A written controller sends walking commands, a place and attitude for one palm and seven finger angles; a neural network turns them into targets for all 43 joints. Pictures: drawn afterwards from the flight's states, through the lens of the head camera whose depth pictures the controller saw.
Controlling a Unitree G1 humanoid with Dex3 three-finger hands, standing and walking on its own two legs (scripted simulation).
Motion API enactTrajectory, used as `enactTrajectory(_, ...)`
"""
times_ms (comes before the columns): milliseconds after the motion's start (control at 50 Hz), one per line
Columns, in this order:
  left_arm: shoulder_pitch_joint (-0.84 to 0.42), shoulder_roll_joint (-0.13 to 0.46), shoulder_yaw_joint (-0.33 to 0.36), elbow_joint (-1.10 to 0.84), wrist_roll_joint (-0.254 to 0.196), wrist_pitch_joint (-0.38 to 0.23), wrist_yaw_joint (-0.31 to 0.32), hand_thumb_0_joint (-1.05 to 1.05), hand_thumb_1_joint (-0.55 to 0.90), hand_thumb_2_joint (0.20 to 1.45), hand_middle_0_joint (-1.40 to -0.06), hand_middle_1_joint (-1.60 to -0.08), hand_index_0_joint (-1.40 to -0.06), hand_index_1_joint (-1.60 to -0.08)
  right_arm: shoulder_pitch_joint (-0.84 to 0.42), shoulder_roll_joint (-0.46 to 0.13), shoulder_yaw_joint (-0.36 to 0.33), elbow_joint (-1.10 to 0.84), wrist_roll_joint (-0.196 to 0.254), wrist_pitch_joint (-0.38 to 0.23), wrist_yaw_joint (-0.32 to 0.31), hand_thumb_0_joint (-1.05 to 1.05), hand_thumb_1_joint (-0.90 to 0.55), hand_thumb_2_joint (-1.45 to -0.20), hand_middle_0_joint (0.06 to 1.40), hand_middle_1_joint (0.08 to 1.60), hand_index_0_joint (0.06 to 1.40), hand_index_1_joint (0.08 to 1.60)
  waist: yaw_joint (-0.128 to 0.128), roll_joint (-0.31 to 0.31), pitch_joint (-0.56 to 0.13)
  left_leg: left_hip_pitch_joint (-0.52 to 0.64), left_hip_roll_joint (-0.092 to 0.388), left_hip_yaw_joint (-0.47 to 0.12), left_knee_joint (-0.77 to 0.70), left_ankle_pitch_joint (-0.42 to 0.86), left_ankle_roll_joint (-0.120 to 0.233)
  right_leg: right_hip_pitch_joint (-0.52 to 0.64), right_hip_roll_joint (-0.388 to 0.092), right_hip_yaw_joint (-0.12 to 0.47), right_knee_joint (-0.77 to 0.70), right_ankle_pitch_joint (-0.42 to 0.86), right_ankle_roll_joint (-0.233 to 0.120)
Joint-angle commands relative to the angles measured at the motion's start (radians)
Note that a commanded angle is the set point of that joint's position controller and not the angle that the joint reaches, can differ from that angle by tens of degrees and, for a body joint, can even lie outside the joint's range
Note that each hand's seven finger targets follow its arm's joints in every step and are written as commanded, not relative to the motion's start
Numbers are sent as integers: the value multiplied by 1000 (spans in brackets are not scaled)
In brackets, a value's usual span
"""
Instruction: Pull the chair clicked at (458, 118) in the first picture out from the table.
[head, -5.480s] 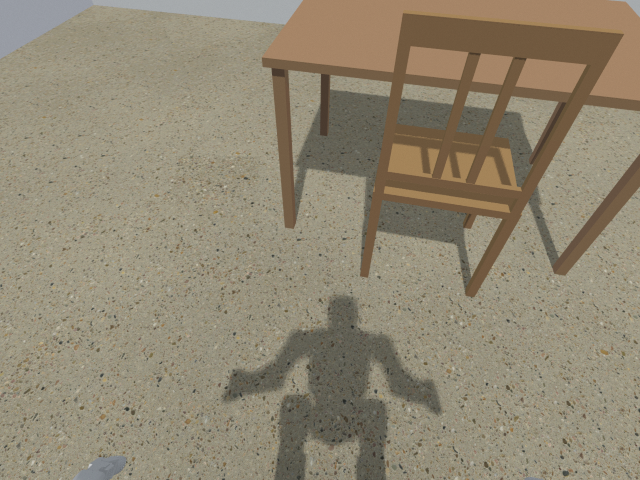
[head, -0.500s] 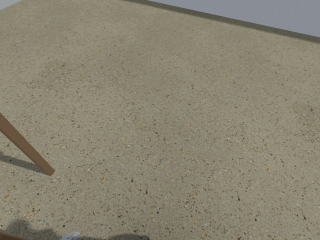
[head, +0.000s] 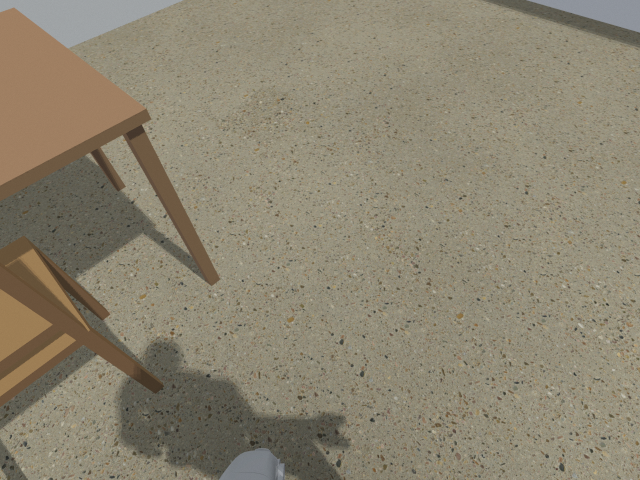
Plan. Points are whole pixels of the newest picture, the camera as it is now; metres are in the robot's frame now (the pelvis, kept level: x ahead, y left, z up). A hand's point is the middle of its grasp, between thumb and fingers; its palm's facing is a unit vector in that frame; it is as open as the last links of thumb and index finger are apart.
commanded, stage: turn to face it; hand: left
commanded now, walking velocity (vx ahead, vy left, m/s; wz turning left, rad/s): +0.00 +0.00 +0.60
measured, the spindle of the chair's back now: out of the picture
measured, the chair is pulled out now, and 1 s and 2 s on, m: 0.00 0.00 0.00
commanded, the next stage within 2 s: take the last steps up to it in 1.28 s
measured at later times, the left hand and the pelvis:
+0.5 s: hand out of the picture +0.08 +0.24 -0.15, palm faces +0.30 -0.91 -0.30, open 7.4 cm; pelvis +0.03 +0.00 -0.01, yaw +16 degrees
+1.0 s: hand out of the picture -0.08 +0.21 -0.19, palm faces +0.61 -0.75 -0.24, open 7.4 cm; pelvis +0.02 +0.02 -0.02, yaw +35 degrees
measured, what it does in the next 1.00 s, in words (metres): steps on the spot, turning left: left foot, then right foot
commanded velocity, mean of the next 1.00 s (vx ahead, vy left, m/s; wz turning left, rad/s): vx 0.00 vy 0.00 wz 0.55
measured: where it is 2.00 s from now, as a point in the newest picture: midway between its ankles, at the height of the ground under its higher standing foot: outside the picture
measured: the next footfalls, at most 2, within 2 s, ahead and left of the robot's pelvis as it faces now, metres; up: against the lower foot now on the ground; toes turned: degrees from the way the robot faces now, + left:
left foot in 0.10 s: +0.04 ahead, +0.14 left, +0.00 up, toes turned +11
right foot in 0.50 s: +0.13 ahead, -0.09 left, +0.00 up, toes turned +13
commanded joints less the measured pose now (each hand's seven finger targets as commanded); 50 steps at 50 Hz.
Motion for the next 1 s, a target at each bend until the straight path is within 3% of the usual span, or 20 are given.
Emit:
enactTrajectory(0, 70, 251, 77, -40, 7, -10, 14, 0, 900, 900, -200, -300, -200, -300, -93, -24, 12, -123, 9, -53, 3, 0, -900, -900, 200, 300, 200, 300, 48, -251, -126, 38, -43, 96, -215, -11, 32, 147, -210, 92, -24, 850, -86)
enactTrajectory(40, 55, 264, 83, -39, -1, -12, 10, 0, 900, 900, -200, -300, -200, -300, -9, -55, 5, -110, 4, -64, -6, 0, -900, -900, 200, 300, 200, 300, -5, -230, -186, 185, -72, 125, -415, 125, 55, 139, -196, 34, 123, 911, -44)
enactTrajectory(60, 44, 260, 84, -50, -11, -14, 5, 0, 900, 900, -200, -300, -200, -300, 81, -112, -12, -90, -3, -74, -9, 0, -900, -900, 200, 300, 200, 300, -59, -140, -257, 416, -8, 72, -521, 347, 91, 1, -190, 12, 317, 797, 1)
enactTrajectory(80, 32, 194, 73, -93, -22, -15, -9, 0, 900, 900, -200, -300, -200, -300, 155, -240, -47, -83, -6, -83, -15, 0, -900, -900, 200, 300, 200, 300, -99, 185, -311, 683, 284, -294, -490, 790, 235, -369, -42, 0, 570, 82, 77)
enactTrajectory(100, -29, 172, 57, -128, -12, -9, -4, 0, 900, 900, -200, -300, -200, -300, 229, -285, -52, -59, 19, -76, -13, 0, -900, -900, 200, 300, 200, 300, -115, 229, -323, 673, 402, -346, -468, 1100, 320, -459, -11, 90, 706, -257, 84)
enactTrajectory(140, -89, 167, 65, -112, -14, 8, 7, 0, 900, 900, -200, -300, -200, -300, 145, -226, -41, -69, 13, -81, -36, 0, -900, -900, 200, 300, 200, 300, -92, 209, -224, 498, 318, -287, -489, 963, 302, -476, -27, 185, 729, -196, 98)
enactTrajectory(220, -10, 166, 70, -64, -8, 21, -11, 0, 900, 900, -200, -300, -200, -300, -22, -155, -17, -113, 7, -87, -30, 0, -900, -900, 200, 300, 200, 300, -2, 162, -142, 288, 166, -160, -553, 650, 224, -365, 1, 175, 635, -24, 104)
enactTrajectory(300, -49, 161, 66, -89, -8, 23, -8, 0, 900, 900, -200, -300, -200, -300, 1, -162, -26, -111, 5, -81, -25, 0, -900, -900, 200, 300, 200, 300, -18, 157, -115, 249, 169, -239, -579, 486, 245, -353, 28, 173, 495, -27, 107)
enactTrajectory(380, -69, 142, 61, -119, -13, 11, -6, 0, 900, 900, -200, -300, -200, -300, 9, -163, -37, -111, -1, -75, -25, 0, -900, -900, 200, 300, 200, 300, -22, 178, -134, 250, 153, -297, -521, 552, 245, -264, 79, 159, 292, -43, 97)
enactTrajectory(440, 15, 153, 63, -112, -17, -8, -3, 0, 900, 900, -200, -300, -200, -300, -27, -152, -42, -126, 4, -70, -26, 0, -900, -900, 200, 300, 200, 300, 26, 159, -161, 165, 122, -318, -419, 543, 208, -72, 103, 147, 40, 100, 87)
enactTrajectory(460, 65, 188, 70, -105, -11, -22, 1, 0, 900, 900, -200, -300, -200, -300, -16, -118, -38, -130, 12, -72, -22, 0, -900, -900, 200, 300, 200, 300, 50, 55, -187, 90, 59, -278, -309, 397, 152, 56, 38, 198, -131, 209, 77)
enactTrajectory(480, 78, 304, 92, -109, 9, -35, 12, 0, 900, 900, -200, -300, -200, -300, 39, -26, -22, -147, 19, -74, -16, 0, -900, -900, 200, 300, 200, 300, 43, -297, -208, -130, -109, -104, -45, -55, 54, 204, -272, 515, -225, 353, -24)
enactTrajectory(500, 70, 343, 89, -128, 1, -25, 12, 0, 900, 900, -200, -300, -200, -300, 45, -55, -31, -159, 9, -68, -20, 0, -900, -900, 200, 300, 200, 300, 41, -285, -214, -137, -93, -110, 166, -242, 42, 94, -411, 571, -215, 436, -127)
enactTrajectory(560, -77, 214, 61, -145, -7, -22, 12, 0, 900, 900, -200, -300, -200, -300, 41, -62, -36, -97, -2, -45, -5, 0, -900, -900, 200, 300, 200, 300, -15, -167, -91, -138, -28, -112, 380, -25, 33, -56, -235, 340, -214, 292, -95)
enactTrajectory(620, -82, 176, 49, -142, -5, -29, 16, 0, 900, 900, -200, -300, -200, -300, 76, -44, -25, -65, -2, -36, 6, 0, -900, -900, 200, 300, 200, 300, -25, -176, -94, -119, -10, -68, 360, 68, 11, -44, -192, 195, -210, 344, -77)
enactTrajectory(860, 33, 243, 78, -46, 9, -10, 14, 0, 900, 900, -200, -300, -200, -300, -17, 0, 12, -81, 11, -54, 1, 0, -900, -900, 200, 300, 200, 300, 44, -224, -145, 37, -6, 70, -147, -53, 35, 68, -271, 73, -110, 550, -118)
enactTrajectory(920, 19, 236, 82, -31, -4, 1, 7, 0, 900, 900, -200, -300, -200, -300, 79, -35, 6, -63, 7, -69, -5, 0, -900, -900, 200, 300, 200, 300, -16, -139, -175, 263, -11, 86, -439, 160, 62, -38, -239, 3, 51, 469, -39)
enactTrajectory(940, 23, 201, 77, -49, -12, 7, 0, 0, 900, 900, -200, -300, -200, -300, 138, -117, -14, -56, 1, -79, -9, 0, -900, -900, 200, 300, 200, 300, -52, 64, -214, 426, 122, -107, -528, 348, 125, -216, -156, -30, 238, 259, 28)
enactTrajectory(960, -22, 123, 53, -99, -15, 8, -6, 0, 900, 900, -200, -300, -200, -300, 197, -221, -36, -53, -1, -83, -17, 0, -900, -900, 200, 300, 200, 300, -84, 341, -196, 489, 367, -412, -585, 747, 263, -456, -23, -9, 451, -289, 94)
enactTrajectory(980, -76, 137, 46, -105, -2, 18, 3, 0, 900, 900, -200, -300, -200, -300, 232, -222, -34, -23, 3, -81, -30, 0, -900, -900, 200, 300, 200, 300, -99, 246, -203, 469, 393, -400, -568, 782, 313, -469, -17, 111, 575, -303, 77)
